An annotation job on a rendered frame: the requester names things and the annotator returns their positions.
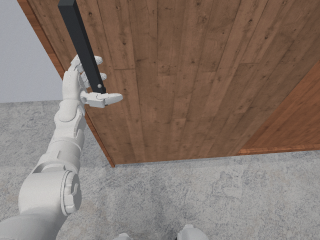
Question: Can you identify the robot right thigh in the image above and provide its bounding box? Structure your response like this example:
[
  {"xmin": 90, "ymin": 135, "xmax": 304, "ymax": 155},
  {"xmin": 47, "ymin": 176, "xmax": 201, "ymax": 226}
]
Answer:
[{"xmin": 177, "ymin": 228, "xmax": 209, "ymax": 240}]

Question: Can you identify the handle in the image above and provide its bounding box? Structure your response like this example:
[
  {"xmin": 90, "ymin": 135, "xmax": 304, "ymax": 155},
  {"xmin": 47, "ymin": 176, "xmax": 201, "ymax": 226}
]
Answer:
[{"xmin": 57, "ymin": 0, "xmax": 107, "ymax": 106}]

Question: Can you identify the left robot hand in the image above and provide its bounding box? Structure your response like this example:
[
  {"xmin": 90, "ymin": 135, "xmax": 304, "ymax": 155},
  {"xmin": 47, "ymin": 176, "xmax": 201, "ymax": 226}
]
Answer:
[{"xmin": 62, "ymin": 55, "xmax": 123, "ymax": 108}]

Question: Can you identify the robot right shin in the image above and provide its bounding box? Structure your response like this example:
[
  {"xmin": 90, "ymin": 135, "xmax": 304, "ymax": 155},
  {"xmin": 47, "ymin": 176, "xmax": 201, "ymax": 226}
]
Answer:
[{"xmin": 182, "ymin": 224, "xmax": 194, "ymax": 230}]

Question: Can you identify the left robot forearm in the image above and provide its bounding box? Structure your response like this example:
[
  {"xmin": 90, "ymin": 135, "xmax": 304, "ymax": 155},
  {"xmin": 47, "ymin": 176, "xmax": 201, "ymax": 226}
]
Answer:
[{"xmin": 18, "ymin": 99, "xmax": 87, "ymax": 213}]

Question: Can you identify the wardrobe door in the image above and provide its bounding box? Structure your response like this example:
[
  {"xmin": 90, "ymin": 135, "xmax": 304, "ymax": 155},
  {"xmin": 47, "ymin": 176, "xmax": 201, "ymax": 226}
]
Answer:
[
  {"xmin": 28, "ymin": 0, "xmax": 320, "ymax": 165},
  {"xmin": 241, "ymin": 60, "xmax": 320, "ymax": 150}
]

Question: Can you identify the robot left upper arm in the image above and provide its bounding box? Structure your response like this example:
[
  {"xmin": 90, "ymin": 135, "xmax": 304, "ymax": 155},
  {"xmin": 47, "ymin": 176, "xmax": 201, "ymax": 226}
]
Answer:
[{"xmin": 0, "ymin": 170, "xmax": 82, "ymax": 240}]

